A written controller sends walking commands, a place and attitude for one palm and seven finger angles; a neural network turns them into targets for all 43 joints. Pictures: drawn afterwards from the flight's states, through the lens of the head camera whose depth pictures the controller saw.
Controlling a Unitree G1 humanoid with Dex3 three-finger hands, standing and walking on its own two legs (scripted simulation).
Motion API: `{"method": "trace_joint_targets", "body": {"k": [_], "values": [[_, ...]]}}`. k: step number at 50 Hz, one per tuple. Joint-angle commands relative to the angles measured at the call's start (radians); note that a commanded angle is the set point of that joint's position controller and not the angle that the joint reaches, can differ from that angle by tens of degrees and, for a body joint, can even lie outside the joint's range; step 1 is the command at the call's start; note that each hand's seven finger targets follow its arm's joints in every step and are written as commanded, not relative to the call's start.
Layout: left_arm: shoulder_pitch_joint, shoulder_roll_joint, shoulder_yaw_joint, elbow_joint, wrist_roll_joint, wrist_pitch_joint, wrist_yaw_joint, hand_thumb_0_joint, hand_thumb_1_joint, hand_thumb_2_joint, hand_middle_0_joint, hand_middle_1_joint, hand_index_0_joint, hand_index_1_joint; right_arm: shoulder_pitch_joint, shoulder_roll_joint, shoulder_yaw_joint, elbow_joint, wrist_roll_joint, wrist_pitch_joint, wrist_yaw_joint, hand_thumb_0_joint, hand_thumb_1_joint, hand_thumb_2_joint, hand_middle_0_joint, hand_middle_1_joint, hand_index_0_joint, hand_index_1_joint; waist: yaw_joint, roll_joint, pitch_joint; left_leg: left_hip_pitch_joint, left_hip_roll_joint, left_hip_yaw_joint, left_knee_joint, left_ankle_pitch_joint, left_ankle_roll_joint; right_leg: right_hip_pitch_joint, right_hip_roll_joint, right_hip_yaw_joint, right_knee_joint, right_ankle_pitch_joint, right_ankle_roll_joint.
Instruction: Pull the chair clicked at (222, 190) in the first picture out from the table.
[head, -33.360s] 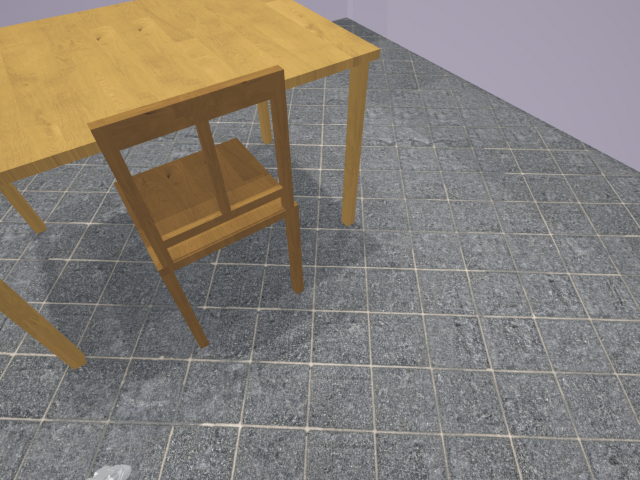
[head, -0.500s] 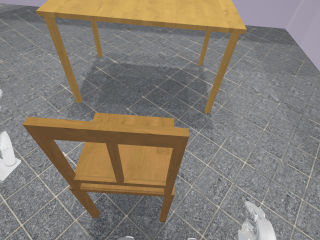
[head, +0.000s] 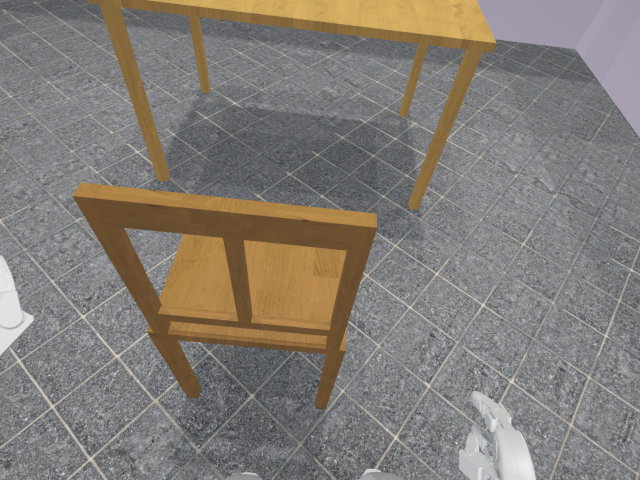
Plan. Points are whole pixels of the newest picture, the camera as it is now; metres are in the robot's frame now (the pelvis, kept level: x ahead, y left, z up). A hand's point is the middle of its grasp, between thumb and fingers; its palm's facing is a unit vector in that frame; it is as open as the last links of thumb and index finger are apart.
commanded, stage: step back with the hand held close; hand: left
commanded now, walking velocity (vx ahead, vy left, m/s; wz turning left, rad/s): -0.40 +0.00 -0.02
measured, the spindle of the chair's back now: (240, 281) +0.42 +0.15 -0.09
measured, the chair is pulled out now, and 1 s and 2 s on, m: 0.71 0.71 0.71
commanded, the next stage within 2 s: stop stepping back and stand still in 0.02 s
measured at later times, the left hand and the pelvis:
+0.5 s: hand out of the picture +0.10 +0.25 +0.17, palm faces +0.40 -0.78 -0.48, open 7.4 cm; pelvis -0.09 -0.01 +0.01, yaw +0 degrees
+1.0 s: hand out of the picture +0.14 +0.25 +0.17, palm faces +0.40 -0.79 -0.46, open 7.4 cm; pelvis -0.07 -0.01 +0.01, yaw +0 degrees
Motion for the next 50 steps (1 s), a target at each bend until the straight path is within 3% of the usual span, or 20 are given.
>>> {"method": "trace_joint_targets", "body": {"k": [1, 4, 6, 7, 8, 9, 10, 11, 12, 14, 16, 17, 18, 20, 24, 28, 31, 41, 42, 50], "values": [[-0.027, 0.145, 0.089, -0.254, -0.007, -0.085, 0.003, 0.0, 0.9, 0.9, -0.2, -0.3, -0.2, -0.3, -0.031, -0.171, -0.046, -0.115, 0.004, -0.085, 0.002, 0.0, -0.9, -0.9, 0.2, 0.3, 0.2, 0.3, 0.015, 0.283, -0.211, 0.206, 0.268, -0.178, -0.174, 0.558, 0.129, 0.139, -0.03, -0.002, -0.18, 0.081, -0.003], [-0.028, 0.15, 0.093, -0.173, -0.008, -0.078, -0.013, 0.0, 0.9, 0.9, -0.2, -0.3, -0.2, -0.3, -0.059, -0.181, -0.037, -0.113, 0.003, -0.082, 0.001, 0.0, -0.9, -0.9, 0.2, 0.3, 0.2, 0.3, 0.024, 0.251, -0.157, 0.119, 0.246, -0.163, -0.169, 0.308, 0.101, 0.23, -0.033, -0.024, -0.35, 0.185, -0.004], [-0.048, 0.171, 0.109, -0.129, -0.008, -0.085, -0.023, 0.0, 0.9, 0.9, -0.2, -0.3, -0.2, -0.3, -0.073, -0.178, -0.029, -0.12, 0.006, -0.073, 0.002, 0.0, -0.9, -0.9, 0.2, 0.3, 0.2, 0.3, 0.027, 0.157, -0.121, 0.033, 0.187, -0.114, -0.111, 0.067, 0.06, 0.259, -0.063, -0.014, -0.442, 0.307, -0.016], [-0.034, 0.174, 0.102, -0.119, -0.006, -0.078, -0.026, 0.0, 0.9, 0.9, -0.2, -0.3, -0.2, -0.3, -0.042, -0.165, -0.033, -0.12, 0.017, -0.065, 0.004, 0.0, -0.9, -0.9, 0.2, 0.3, 0.2, 0.3, 0.013, 0.03, -0.152, 0.046, 0.101, -0.032, -0.023, -0.102, 0.014, 0.232, -0.12, 0.038, -0.484, 0.331, -0.047], [0.012, 0.176, 0.09, -0.09, -0.019, -0.058, -0.023, 0.0, 0.9, 0.9, -0.2, -0.3, -0.2, -0.3, -0.017, -0.158, -0.043, -0.143, 0.033, -0.046, 0.006, 0.0, -0.9, -0.9, 0.2, 0.3, 0.2, 0.3, -0.004, -0.161, -0.187, 0.095, 0.006, 0.035, 0.16, -0.192, -0.026, 0.112, -0.24, 0.206, -0.546, 0.181, -0.11], [0.016, 0.182, 0.095, -0.097, -0.03, -0.038, -0.011, 0.0, 0.9, 0.9, -0.2, -0.3, -0.2, -0.3, -0.029, -0.152, -0.045, -0.146, 0.043, -0.027, 0.006, 0.0, -0.9, -0.9, 0.2, 0.3, 0.2, 0.3, 0.002, -0.198, -0.189, 0.119, -0.02, 0.024, 0.34, -0.164, -0.028, 0.029, -0.335, 0.286, -0.613, 0.074, -0.168], [0.014, 0.182, 0.108, -0.1, -0.028, -0.019, 0.001, 0.0, 0.9, 0.9, -0.2, -0.3, -0.2, -0.3, -0.052, -0.131, -0.026, -0.148, 0.037, -0.012, 0.007, 0.0, -0.9, -0.9, 0.2, 0.3, 0.2, 0.3, 0.0, -0.166, -0.186, 0.087, -0.014, 0.001, 0.392, -0.174, -0.019, 0.041, -0.346, 0.263, -0.607, 0.079, -0.189], [0.009, 0.184, 0.113, -0.1, -0.026, -0.009, 0.01, 0.0, 0.9, 0.9, -0.2, -0.3, -0.2, -0.3, -0.071, -0.113, -0.008, -0.158, 0.037, -0.003, 0.003, 0.0, -0.9, -0.9, 0.2, 0.3, 0.2, 0.3, -0.01, -0.149, -0.162, 0.072, -0.004, -0.008, 0.352, -0.211, -0.01, 0.049, -0.324, 0.206, -0.588, 0.069, -0.169], [0.014, 0.185, 0.111, -0.096, -0.023, -0.002, 0.016, 0.0, 0.9, 0.9, -0.2, -0.3, -0.2, -0.3, -0.082, -0.117, 0.003, -0.163, 0.036, 0.003, -0.003, 0.0, -0.9, -0.9, 0.2, 0.3, 0.2, 0.3, -0.014, -0.092, -0.133, 0.089, 0.005, -0.002, 0.217, -0.217, 0.002, 0.045, -0.3, 0.176, -0.579, 0.022, -0.145], [0.013, 0.19, 0.111, -0.091, -0.006, -0.017, 0.026, 0.0, 0.9, 0.9, -0.2, -0.3, -0.2, -0.3, -0.07, -0.134, 0.007, -0.164, 0.026, -0.005, -0.023, 0.0, -0.9, -0.9, 0.2, 0.3, 0.2, 0.3, -0.018, -0.045, -0.075, 0.126, -0.003, 0.023, -0.082, -0.201, 0.019, 0.087, -0.208, 0.119, -0.548, -0.039, -0.079], [-0.002, 0.187, 0.1, -0.146, 0.007, -0.046, 0.031, 0.0, 0.9, 0.9, -0.2, -0.3, -0.2, -0.3, -0.039, -0.163, -0.007, -0.165, 0.022, -0.033, -0.031, 0.0, -0.9, -0.9, 0.2, 0.3, 0.2, 0.3, -0.005, 0.051, -0.066, 0.105, 0.059, -0.062, -0.277, -0.194, 0.056, 0.206, -0.135, 0.097, -0.485, 0.032, -0.037], [0.011, 0.193, 0.099, -0.162, 0.009, -0.053, 0.03, 0.0, 0.9, 0.9, -0.2, -0.3, -0.2, -0.3, -0.034, -0.175, -0.019, -0.172, 0.03, -0.042, -0.03, 0.0, -0.9, -0.9, 0.2, 0.3, 0.2, 0.3, -0.001, 0.108, -0.081, 0.101, 0.092, -0.103, -0.294, -0.101, 0.068, 0.261, -0.099, 0.059, -0.436, 0.145, -0.019], [0.043, 0.185, 0.096, -0.134, 0.008, -0.056, 0.024, 0.0, 0.9, 0.9, -0.2, -0.3, -0.2, -0.3, -0.037, -0.169, -0.01, -0.167, 0.035, -0.045, -0.025, 0.0, -0.9, -0.9, 0.2, 0.3, 0.2, 0.3, 0.001, 0.188, -0.114, 0.074, 0.104, -0.118, -0.331, -0.252, 0.07, 0.278, -0.09, 0.036, -0.419, 0.046, -0.01], [-0.002, 0.162, 0.073, -0.146, 0.029, -0.057, 0.021, 0.0, 0.9, 0.9, -0.2, -0.3, -0.2, -0.3, -0.048, -0.172, -0.004, -0.177, 0.034, -0.053, -0.021, 0.0, -0.9, -0.9, 0.2, 0.3, 0.2, 0.3, -0.003, 0.298, -0.028, -0.102, 0.122, -0.154, -0.412, -0.483, 0.087, 0.316, -0.052, 0.001, -0.343, 0.02, -0.006], [-0.05, 0.163, 0.065, -0.11, 0.03, -0.062, 0.021, 0.0, 0.9, 0.9, -0.2, -0.3, -0.2, -0.3, -0.011, -0.18, -0.014, -0.148, 0.028, -0.075, -0.019, 0.0, -0.9, -0.9, 0.2, 0.3, 0.2, 0.3, -0.002, 0.155, -0.048, -0.058, 0.086, -0.119, -0.314, -0.379, 0.079, 0.329, -0.048, 0.007, -0.4, 0.085, -0.005], [-0.054, 0.146, 0.057, -0.079, 0.029, -0.056, 0.018, 0.0, 0.9, 0.9, -0.2, -0.3, -0.2, -0.3, -0.001, -0.178, -0.014, -0.138, 0.024, -0.076, -0.019, 0.0, -0.9, -0.9, 0.2, 0.3, 0.2, 0.3, -0.007, 0.109, -0.036, -0.009, 0.056, -0.092, -0.26, -0.394, 0.069, 0.243, -0.05, 0.062, -0.472, -0.032, -0.031], [-0.089, 0.143, 0.054, -0.048, 0.025, -0.05, 0.017, 0.0, 0.9, 0.9, -0.2, -0.3, -0.2, -0.3, -0.009, -0.17, -0.008, -0.13, 0.021, -0.076, -0.018, 0.0, -0.9, -0.9, 0.2, 0.3, 0.2, 0.3, -0.007, 0.061, -0.023, 0.03, 0.051, -0.077, -0.22, -0.321, 0.061, 0.204, -0.063, 0.093, -0.507, -0.008, -0.041], [-0.105, 0.135, 0.041, -0.073, 0.034, -0.053, 0.015, 0.0, 0.9, 0.9, -0.2, -0.3, -0.2, -0.3, -0.023, -0.156, 0.004, -0.148, 0.021, -0.085, -0.013, 0.0, -0.9, -0.9, 0.2, 0.3, 0.2, 0.3, 0.001, 0.122, -0.026, 0.016, 0.076, -0.098, -0.311, -0.309, 0.057, 0.278, -0.051, 0.087, -0.496, 0.095, -0.024], [-0.094, 0.157, 0.059, -0.077, 0.032, -0.056, 0.016, 0.0, 0.9, 0.9, -0.2, -0.3, -0.2, -0.3, -0.022, -0.152, 0.003, -0.144, 0.022, -0.087, -0.014, 0.0, -0.9, -0.9, 0.2, 0.3, 0.2, 0.3, 0.004, 0.129, -0.034, 0.018, 0.077, -0.09, -0.312, -0.282, 0.057, 0.298, -0.056, 0.083, -0.503, 0.131, -0.023], [-0.02, 0.142, 0.065, -0.086, 0.013, -0.063, 0.012, 0.0, 0.9, 0.9, -0.2, -0.3, -0.2, -0.3, -0.027, -0.155, -0.01, -0.141, 0.023, -0.079, -0.009, 0.0, -0.9, -0.9, 0.2, 0.3, 0.2, 0.3, 0.0, 0.115, -0.136, 0.165, 0.077, -0.053, -0.255, 0.128, 0.032, 0.394, -0.08, 0.072, -0.466, 0.478, -0.029]]}}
